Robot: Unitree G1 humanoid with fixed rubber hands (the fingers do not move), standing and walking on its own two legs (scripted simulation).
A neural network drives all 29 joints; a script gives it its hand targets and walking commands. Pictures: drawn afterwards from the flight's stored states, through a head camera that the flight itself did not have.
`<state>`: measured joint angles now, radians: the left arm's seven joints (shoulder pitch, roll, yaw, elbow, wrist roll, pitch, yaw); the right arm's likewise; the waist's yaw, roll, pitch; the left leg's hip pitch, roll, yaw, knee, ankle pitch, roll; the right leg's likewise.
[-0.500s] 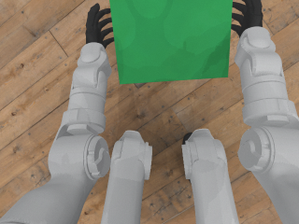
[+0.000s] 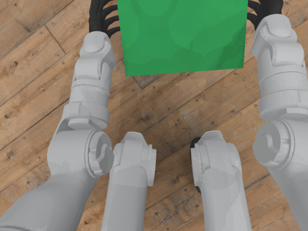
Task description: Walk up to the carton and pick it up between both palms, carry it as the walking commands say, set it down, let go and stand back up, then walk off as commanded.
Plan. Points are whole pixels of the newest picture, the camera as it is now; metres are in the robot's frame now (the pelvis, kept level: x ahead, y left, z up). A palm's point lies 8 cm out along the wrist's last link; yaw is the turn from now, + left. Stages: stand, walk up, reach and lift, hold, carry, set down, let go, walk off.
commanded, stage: set down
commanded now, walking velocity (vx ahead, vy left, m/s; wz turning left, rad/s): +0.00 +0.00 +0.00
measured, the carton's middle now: (177, 28) +0.57 -0.04 -0.25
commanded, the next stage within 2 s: none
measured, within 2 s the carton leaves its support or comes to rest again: rests again in 1.26 s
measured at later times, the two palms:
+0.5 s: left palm (103, 29) +0.54 +0.13 -0.15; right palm (264, 14) +0.55 -0.20 -0.14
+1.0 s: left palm (102, 27) +0.55 +0.13 -0.15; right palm (263, 12) +0.55 -0.20 -0.14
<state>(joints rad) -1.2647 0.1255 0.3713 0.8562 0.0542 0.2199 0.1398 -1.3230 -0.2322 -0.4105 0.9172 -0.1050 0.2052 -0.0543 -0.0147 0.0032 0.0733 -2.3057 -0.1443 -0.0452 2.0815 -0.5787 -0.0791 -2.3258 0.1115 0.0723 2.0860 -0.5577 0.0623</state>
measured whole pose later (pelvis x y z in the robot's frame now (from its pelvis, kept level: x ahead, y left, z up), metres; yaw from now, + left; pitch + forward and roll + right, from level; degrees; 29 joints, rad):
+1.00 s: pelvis +0.01 +0.00 -0.01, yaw +0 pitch +45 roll +2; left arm -1.32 0.12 0.47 0.88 0.12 0.15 0.06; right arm -1.37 -0.25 -0.46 0.94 -0.14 0.15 0.01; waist -0.02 0.00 0.13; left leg -2.30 -0.12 -0.03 2.12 -0.61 -0.06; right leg -2.33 0.08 0.06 2.13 -0.59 0.04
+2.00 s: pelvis +0.00 -0.01 -0.02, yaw +0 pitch +40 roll +1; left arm -1.32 0.32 0.20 1.02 -0.16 0.04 0.11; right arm -1.35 -0.45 -0.14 1.07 0.19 0.04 -0.05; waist 0.00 0.01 0.30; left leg -2.26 -0.06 -0.02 2.16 -0.60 -0.05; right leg -2.28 0.04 0.02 2.17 -0.58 0.01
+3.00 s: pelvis +0.03 -0.01 +0.22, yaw +0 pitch +40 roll +2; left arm -0.98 0.30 0.24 0.57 -0.13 0.28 0.07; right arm -1.08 -0.47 -0.21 0.71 0.14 0.27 0.05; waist 0.00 0.01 0.11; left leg -1.59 -0.04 -0.02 1.33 -0.44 -0.03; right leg -1.61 0.04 0.05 1.35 -0.44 0.00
